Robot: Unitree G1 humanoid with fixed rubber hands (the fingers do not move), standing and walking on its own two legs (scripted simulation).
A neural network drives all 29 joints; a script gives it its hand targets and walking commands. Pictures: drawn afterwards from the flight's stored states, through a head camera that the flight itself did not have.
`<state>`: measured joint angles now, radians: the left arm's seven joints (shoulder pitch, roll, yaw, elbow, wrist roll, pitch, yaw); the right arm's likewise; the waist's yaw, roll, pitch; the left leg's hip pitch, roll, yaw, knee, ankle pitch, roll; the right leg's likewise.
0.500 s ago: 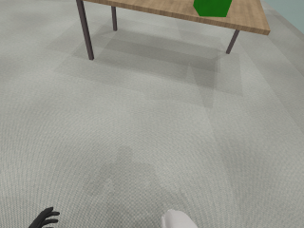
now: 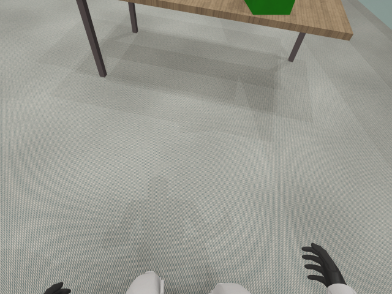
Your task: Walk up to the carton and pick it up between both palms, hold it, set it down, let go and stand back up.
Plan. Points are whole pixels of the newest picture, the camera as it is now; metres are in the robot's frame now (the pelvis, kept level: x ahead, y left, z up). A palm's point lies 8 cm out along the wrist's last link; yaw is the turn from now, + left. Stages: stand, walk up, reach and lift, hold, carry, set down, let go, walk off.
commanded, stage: walk up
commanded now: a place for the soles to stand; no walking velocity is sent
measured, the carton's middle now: out of the picture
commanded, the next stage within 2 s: none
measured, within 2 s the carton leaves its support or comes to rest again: neither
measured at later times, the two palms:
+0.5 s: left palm (86, 251) +0.21 +0.24 -0.10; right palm (352, 270) +0.17 -0.36 -0.11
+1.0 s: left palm (82, 219) +0.29 +0.27 -0.11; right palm (338, 248) +0.22 -0.33 -0.08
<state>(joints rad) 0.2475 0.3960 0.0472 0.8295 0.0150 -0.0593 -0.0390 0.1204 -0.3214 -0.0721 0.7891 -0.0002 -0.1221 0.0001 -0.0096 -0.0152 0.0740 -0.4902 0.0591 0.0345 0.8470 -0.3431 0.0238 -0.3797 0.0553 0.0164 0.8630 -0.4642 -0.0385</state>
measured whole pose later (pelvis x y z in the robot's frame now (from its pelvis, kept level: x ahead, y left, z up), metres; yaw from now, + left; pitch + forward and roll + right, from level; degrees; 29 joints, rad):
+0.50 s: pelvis +0.11 -0.07 -0.01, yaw -4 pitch -4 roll +2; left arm 0.26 0.40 0.05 0.83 0.01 -0.06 -0.06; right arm 0.26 -0.32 -0.07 0.84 0.00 -0.10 0.00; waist -0.01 -0.04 0.10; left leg -0.32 0.08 0.06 1.11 -0.52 0.01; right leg -0.47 0.00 0.02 0.89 -0.35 -0.03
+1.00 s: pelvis +0.18 -0.03 +0.01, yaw -5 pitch -3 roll -3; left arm 0.26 0.40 0.05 0.83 0.01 -0.06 -0.04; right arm 0.27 -0.32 -0.07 0.89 0.00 -0.11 0.00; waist -0.01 -0.01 0.10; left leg -0.38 0.07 0.06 0.85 -0.41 0.02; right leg -0.46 0.05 0.02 1.06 -0.40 -0.03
